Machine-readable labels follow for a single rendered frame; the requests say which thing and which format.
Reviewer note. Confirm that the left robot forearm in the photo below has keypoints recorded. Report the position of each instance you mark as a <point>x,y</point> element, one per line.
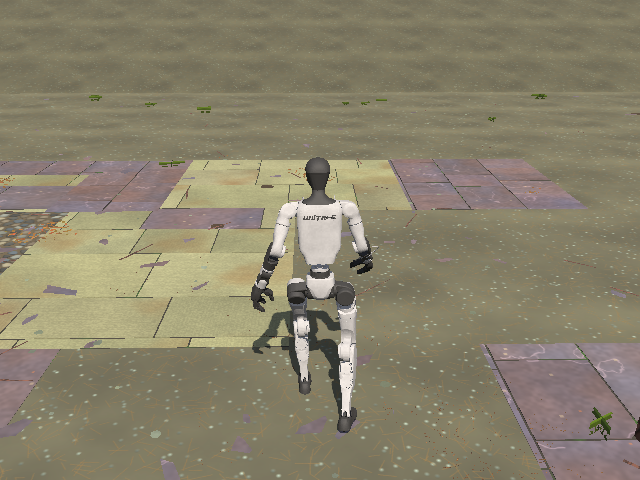
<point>267,269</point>

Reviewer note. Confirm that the robot left hand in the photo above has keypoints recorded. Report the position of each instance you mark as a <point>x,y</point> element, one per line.
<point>256,297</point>

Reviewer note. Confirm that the robot right hand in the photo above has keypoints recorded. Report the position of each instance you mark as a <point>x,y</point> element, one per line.
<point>366,268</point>

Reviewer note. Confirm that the right robot forearm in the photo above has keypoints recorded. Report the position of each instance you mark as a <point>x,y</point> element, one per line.
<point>366,257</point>

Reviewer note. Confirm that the robot right thigh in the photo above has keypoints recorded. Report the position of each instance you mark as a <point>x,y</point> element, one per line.
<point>344,294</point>

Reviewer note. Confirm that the robot torso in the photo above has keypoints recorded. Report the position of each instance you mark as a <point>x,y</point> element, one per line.
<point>319,238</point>

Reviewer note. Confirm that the robot right upper arm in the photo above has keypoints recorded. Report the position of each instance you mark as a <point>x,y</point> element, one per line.
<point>350,210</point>

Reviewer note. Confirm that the robot left upper arm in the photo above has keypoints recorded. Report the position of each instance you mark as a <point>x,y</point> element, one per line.
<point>287,211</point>

